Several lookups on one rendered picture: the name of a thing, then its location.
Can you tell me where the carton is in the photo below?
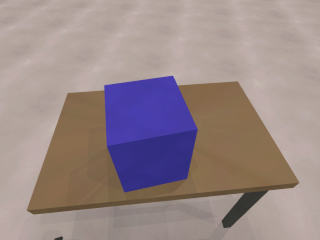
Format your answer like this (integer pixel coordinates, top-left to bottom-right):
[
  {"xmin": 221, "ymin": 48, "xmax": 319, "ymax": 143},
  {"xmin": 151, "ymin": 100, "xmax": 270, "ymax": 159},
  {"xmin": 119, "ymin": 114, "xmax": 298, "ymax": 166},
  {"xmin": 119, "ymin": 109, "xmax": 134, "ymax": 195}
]
[{"xmin": 104, "ymin": 75, "xmax": 198, "ymax": 193}]

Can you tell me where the table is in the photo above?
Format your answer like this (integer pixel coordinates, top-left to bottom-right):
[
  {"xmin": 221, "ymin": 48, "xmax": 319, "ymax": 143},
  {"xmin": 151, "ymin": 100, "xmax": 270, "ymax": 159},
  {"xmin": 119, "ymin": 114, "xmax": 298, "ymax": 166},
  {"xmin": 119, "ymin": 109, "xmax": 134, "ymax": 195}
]
[{"xmin": 27, "ymin": 81, "xmax": 300, "ymax": 228}]

